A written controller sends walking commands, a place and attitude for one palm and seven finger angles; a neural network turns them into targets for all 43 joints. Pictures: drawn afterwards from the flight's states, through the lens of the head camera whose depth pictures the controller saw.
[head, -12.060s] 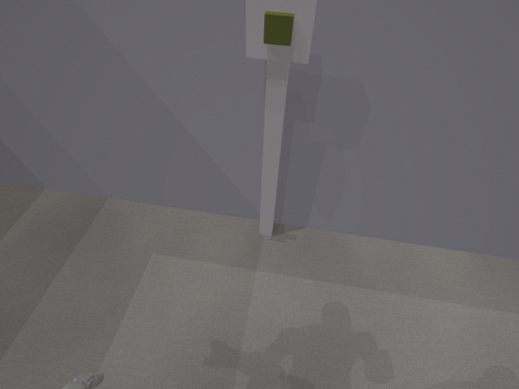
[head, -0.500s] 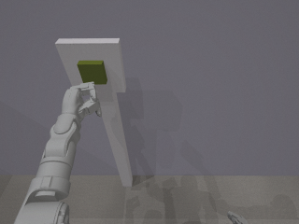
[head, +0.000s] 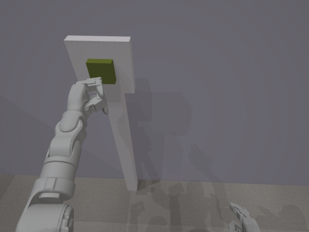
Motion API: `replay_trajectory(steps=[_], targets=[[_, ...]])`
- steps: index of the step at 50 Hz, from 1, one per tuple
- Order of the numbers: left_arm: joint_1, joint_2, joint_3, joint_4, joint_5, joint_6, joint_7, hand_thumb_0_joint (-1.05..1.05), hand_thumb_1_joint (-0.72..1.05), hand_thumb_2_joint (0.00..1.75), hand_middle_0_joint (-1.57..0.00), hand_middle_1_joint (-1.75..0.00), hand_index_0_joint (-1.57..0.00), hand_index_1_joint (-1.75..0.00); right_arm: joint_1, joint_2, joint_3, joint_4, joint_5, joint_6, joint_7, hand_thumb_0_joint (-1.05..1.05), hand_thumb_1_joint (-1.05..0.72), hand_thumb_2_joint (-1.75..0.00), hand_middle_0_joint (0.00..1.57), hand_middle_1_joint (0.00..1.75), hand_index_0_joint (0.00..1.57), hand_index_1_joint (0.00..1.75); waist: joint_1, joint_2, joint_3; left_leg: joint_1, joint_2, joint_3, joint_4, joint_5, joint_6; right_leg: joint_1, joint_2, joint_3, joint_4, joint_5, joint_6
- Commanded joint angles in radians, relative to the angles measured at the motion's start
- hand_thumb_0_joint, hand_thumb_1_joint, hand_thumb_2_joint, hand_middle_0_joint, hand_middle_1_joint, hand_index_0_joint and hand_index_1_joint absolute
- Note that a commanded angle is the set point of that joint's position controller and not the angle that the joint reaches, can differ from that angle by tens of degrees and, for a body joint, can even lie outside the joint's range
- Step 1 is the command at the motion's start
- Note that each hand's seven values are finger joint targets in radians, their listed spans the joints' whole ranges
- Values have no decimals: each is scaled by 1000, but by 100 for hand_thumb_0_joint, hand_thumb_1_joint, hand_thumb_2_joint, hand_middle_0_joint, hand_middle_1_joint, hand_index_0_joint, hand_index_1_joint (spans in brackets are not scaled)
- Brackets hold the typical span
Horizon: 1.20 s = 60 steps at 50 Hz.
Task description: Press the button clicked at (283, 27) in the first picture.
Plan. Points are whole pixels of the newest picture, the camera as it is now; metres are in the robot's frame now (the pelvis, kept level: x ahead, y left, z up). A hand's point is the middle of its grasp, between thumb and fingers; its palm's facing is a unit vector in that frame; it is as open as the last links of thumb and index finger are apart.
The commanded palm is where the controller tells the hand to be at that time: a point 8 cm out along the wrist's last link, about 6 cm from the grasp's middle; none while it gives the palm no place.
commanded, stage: press the button with the knuckle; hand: left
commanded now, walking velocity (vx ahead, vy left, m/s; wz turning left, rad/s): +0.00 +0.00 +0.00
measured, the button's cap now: (102, 71) +0.49 +0.17 +0.18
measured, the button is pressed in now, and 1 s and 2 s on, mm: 0 13 0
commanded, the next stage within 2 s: hold the button down briefly in 0.82 s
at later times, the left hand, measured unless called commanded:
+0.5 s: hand (112, 91) +0.44 +0.14 +0.15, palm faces +0.01 -1.00 -0.01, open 3.0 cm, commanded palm +0.43 +0.19 +0.15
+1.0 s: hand (110, 89) +0.45 +0.15 +0.15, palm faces +0.01 -1.00 -0.01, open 3.1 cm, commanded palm +0.46 +0.20 +0.15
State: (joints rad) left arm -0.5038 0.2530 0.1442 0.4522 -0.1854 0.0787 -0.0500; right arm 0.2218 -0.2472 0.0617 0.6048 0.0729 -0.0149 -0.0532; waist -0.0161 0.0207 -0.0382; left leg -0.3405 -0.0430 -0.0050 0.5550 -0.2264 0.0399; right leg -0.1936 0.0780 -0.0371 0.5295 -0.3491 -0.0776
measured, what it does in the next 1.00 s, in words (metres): stands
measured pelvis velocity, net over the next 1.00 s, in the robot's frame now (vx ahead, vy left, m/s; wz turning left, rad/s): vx -0.03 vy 0.01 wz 0.00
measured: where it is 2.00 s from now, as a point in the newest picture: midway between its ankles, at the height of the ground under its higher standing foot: outside the picture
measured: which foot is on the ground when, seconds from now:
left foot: down 0.00-1.00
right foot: down 0.00-1.00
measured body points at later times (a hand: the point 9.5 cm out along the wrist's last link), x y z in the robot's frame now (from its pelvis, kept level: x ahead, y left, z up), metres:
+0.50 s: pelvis +0.00 +0.01 +0.00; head +0.01 +0.00 +0.45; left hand +0.44 +0.19 +0.15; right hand +0.06 -0.25 -0.12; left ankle +0.04 +0.10 -0.73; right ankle -0.04 -0.07 -0.73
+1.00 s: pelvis -0.03 +0.01 -0.01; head +0.00 +0.01 +0.44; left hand +0.44 +0.20 +0.15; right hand +0.03 -0.26 -0.12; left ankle +0.04 +0.10 -0.73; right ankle -0.04 -0.07 -0.73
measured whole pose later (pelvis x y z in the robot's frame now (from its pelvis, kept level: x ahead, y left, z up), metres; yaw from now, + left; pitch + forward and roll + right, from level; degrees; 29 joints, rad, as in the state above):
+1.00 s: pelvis -0.03 +0.01 -0.01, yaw +0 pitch +5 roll -2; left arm -0.94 0.35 0.21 1.13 -0.14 -0.19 -0.09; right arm 0.36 -0.28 0.05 0.70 0.06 -0.09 -0.04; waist -0.10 0.03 -0.04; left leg -0.53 -0.03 -0.02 0.65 -0.22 0.05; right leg -0.38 0.09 -0.06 0.62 -0.34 -0.07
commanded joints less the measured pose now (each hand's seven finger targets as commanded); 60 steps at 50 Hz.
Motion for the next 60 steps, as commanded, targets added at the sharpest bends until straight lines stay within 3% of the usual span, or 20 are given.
replay_trajectory(steps=[1, 4, 7, 8, 11, 15, 18, 21, 25, 27, 30, 31, 32, 33, 35, 38, 42, 49, 53, 60], targets=[[-506, 107, -3, -157, -21, -84, -25, 0, 90, 90, -130, -150, -130, -150, -32, -127, -57, -110, -1, -44, -11, 0, -90, -90, 20, 30, 20, 30, -40, 19, -258, 298, 28, -52, -12, 189, 15, -151, -51, 49, -90, 326, 54], [-555, 116, 11, -48, -30, -70, -23, 0, 90, 90, -130, -150, -130, -150, -13, -137, -57, -98, -1, -41, -14, 0, -90, -90, 20, 30, 20, 30, -50, -82, -214, 230, 25, -56, -20, 136, 23, -160, -52, 50, -99, 288, 62], [-618, 190, 77, 17, -22, -79, -1, 0, 90, 90, -130, -150, -130, -150, 5, -144, -56, -89, -9, -37, -17, 0, -90, -90, 20, 30, 20, 30, -44, -93, -219, 189, 21, -50, -18, 107, 27, -151, -56, 62, -100, 258, 67], [-657, 201, 83, 14, -14, -94, 7, 0, 90, 90, -130, -150, -130, -150, 10, -142, -57, -88, -9, -38, -16, 0, -90, -90, 20, 30, 20, 30, -45, -87, -241, 191, 22, -50, -20, 114, 27, -141, -59, 65, -95, 264, 65], [-714, 195, 75, -9, 10, -156, 24, 0, 90, 90, -130, -150, -130, -150, 36, -136, -61, -82, -16, -49, -6, 0, -90, -90, 20, 30, 20, 30, -38, 27, -319, 258, 26, -57, -6, 175, 17, -154, -53, 54, -62, 289, 49], [-659, 191, 85, 32, 15, -207, 22, 0, 90, 90, -130, -150, -130, -150, 76, -146, -76, -73, -21, -60, 8, 0, -90, -90, 20, 30, 20, 30, -33, -4, -376, 299, 35, -61, 13, 255, 14, -150, -39, 46, -42, 353, 47], [-706, 209, 88, 65, 10, -207, 10, 0, 90, 90, -130, -150, -130, -150, 91, -154, -78, -65, -17, -54, 6, 0, -90, -90, 20, 30, 20, 30, -56, -63, -328, 241, 32, -47, 8, 224, 23, -139, -39, 52, -54, 373, 59], [-793, 200, 63, 103, 18, -204, 5, 0, 90, 90, -130, -150, -130, -150, 98, -152, -78, -49, -13, -53, 2, 0, -90, -90, 20, 30, 20, 30, -77, -18, -257, 224, 30, -44, 3, 169, 25, -188, -40, 56, -71, 318, 60], [-803, 230, 96, 142, 21, -224, 13, 0, 90, 90, -130, -150, -130, -150, 116, -157, -81, -35, -17, -59, 2, 0, -90, -90, 20, 30, 20, 30, -69, 14, -296, 256, 33, -53, 10, 171, 21, -208, -38, 54, -67, 286, 53], [-862, 186, 55, 167, 17, -239, 7, 0, 90, 90, -130, -150, -130, -150, 124, -154, -79, -29, -18, -65, 4, 0, -90, -90, 20, 30, 20, 30, -90, 0, -282, 250, 33, -58, 12, 157, 20, -225, -36, 50, -68, 268, 54], [-896, 236, 92, 212, 20, -262, 8, 0, 90, 90, -130, -150, -130, -150, 137, -162, -82, -20, -19, -71, 2, 0, -90, -90, 20, 30, 20, 30, -89, -18, -302, 237, 33, -59, 12, 138, 22, -222, -37, 55, -63, 256, 56], [-927, 207, 61, 226, 22, -269, 5, 0, 90, 90, -130, -150, -130, -150, 134, -158, -79, -19, -18, -75, 3, 0, -90, -90, 20, 30, 20, 30, -100, 10, -287, 239, 32, -59, 12, 116, 21, -249, -37, 55, -66, 229, 56], [-943, 214, 71, 264, 21, -276, 8, 0, 90, 90, -130, -150, -130, -150, 146, -160, -78, -11, -21, -79, 4, 0, -90, -90, 20, 30, 20, 30, -108, -34, -273, 215, 31, -61, 18, 95, 25, -253, -36, 57, -69, 215, 60], [-960, 224, 70, 286, 26, -284, 7, 0, 90, 90, -130, -150, -130, -150, 146, -163, -78, -7, -19, -80, 3, 0, -90, -90, 20, 30, 20, 30, -113, -26, -257, 204, 34, -60, 15, 73, 23, -269, -38, 59, -71, 191, 61], [-1001, 236, 70, 307, 29, -298, 10, 0, 90, 90, -130, -150, -130, -150, 149, -165, -76, -5, -20, -86, 3, 0, -90, -90, 20, 30, 20, 30, -119, 1, -255, 190, 32, -62, 15, 37, 22, -285, -40, 63, -69, 154, 59], [-1019, 266, 98, 345, 27, -318, 9, 0, 90, 90, -130, -150, -130, -150, 161, -171, -77, 1, -21, -94, 4, 0, -90, -90, 20, 30, 20, 30, -117, -21, -304, 185, 32, -64, 25, 34, 23, -274, -40, 68, -60, 154, 61], [-1077, 287, 97, 385, 20, -328, 0, 0, 90, 90, -130, -150, -130, -150, 174, -175, -71, 7, -21, -102, 1, 0, -90, -90, 20, 30, 20, 30, -140, -43, -280, 126, 28, -59, 30, -15, 28, -274, -42, 82, -67, 128, 70], [-1103, 338, 116, 429, 26, -345, -8, 0, 90, 90, -130, -150, -130, -150, 190, -182, -68, 9, -17, -113, 0, 0, -90, -90, 20, 30, 20, 30, -140, 12, -279, 89, 32, -61, 31, -69, 23, -293, -43, 87, -65, 64, 67], [-1110, 362, 135, 445, 21, -350, -9, 0, 90, 90, -130, -150, -130, -150, 205, -189, -71, 11, -18, -120, 0, 0, -90, -90, 20, 30, 20, 30, -146, -4, -290, 76, 36, -62, 30, -88, 24, -297, -41, 88, -66, 34, 69], [-1112, 352, 138, 450, 26, -361, -2, 0, 90, 90, -130, -150, -130, -150, 220, -191, -75, 16, -26, -130, 3, 0, -90, -90, 20, 30, 20, 30, -146, 8, -284, 85, 39, -71, 27, -108, 20, -329, -34, 73, -59, 5, 65]])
